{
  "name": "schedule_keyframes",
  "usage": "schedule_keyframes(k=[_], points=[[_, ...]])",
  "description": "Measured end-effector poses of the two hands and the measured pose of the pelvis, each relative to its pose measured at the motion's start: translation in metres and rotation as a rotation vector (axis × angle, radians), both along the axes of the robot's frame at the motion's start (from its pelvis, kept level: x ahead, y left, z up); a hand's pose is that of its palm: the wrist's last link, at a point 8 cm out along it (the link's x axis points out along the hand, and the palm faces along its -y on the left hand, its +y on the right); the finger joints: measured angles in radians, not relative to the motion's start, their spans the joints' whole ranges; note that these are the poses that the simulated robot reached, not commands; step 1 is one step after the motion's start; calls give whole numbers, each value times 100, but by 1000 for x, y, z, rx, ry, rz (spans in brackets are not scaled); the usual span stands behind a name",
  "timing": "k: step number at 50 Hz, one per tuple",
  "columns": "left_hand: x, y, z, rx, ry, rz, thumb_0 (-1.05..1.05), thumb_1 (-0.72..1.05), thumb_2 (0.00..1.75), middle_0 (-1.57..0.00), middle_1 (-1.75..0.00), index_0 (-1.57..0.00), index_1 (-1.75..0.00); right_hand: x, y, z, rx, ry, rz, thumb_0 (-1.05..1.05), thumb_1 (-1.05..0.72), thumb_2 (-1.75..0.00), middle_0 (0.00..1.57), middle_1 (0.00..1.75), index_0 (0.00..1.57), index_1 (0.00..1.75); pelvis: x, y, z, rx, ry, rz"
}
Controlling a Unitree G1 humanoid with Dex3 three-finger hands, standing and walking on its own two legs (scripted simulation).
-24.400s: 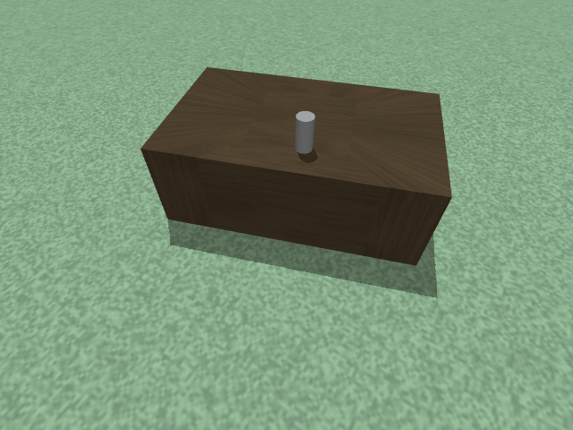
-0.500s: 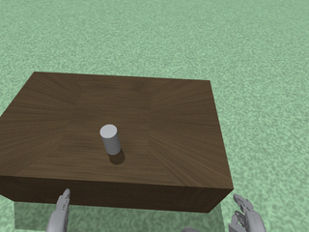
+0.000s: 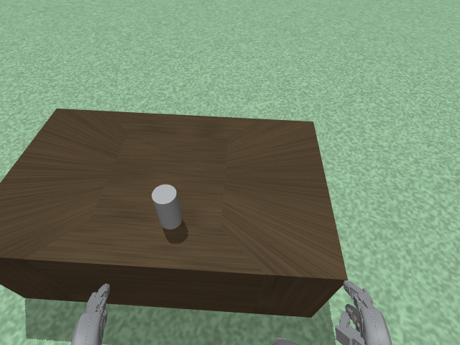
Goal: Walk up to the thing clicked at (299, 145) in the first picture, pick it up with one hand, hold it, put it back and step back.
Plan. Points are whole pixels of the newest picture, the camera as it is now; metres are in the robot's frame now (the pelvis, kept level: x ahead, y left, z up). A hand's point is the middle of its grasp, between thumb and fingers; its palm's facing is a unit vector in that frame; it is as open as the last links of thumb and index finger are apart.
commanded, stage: stand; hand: left
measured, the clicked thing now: (167, 207) +0.54 +0.19 -0.24
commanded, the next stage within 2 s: none
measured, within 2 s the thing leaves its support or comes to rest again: neither
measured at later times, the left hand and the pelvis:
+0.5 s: hand out of the picture +0.07 +0.25 -0.12, palm faces +0.02 -0.93 -0.37, open 7.6 cm; pelvis +0.01 +0.00 +0.03, yaw +1 degrees
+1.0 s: hand out of the picture +0.05 +0.24 -0.10, palm faces +0.05 -0.93 -0.36, open 7.4 cm; pelvis +0.01 -0.01 +0.05, yaw +2 degrees
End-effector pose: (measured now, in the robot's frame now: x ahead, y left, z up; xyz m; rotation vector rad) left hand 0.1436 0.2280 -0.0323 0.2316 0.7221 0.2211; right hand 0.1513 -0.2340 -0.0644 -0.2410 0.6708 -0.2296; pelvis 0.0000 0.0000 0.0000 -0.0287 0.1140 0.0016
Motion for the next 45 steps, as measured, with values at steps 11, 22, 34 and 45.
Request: schedule_keyframes(k=[11, 22, 34, 45], points=[[-25, 42, -39, 59, 194, -73, 0, 22, 71, -19, -27, -20, -28, -26, -29, -25, -36, 301, 102, 1, -90, -90, 21, 30, 21, 30, 1, 0, 9, 21, -91, 9], [-80, 70, -47, 64, 438, 39, 1, 79, 88, -20, -30, -20, -30, -74, -56, -21, -43, 504, 2, 1, -90, -90, 20, 30, 21, 30, 11, 2, 29, 25, -137, 21], [-94, 63, -40, 32, 519, 84, 1, 90, 90, -20, -30, -21, -30, -85, -46, -18, 5, 576, 2, 1, -90, -90, 20, 30, 21, 30, 13, -1, 46, 33, -172, 31], [-96, 56, -32, 35, 528, 106, 1, 90, 90, -20, -30, -21, -30, -74, -55, -16, 11, 559, 10, 1, -90, -90, 20, 30, 21, 30, 10, -9, 52, 36, -186, 35]])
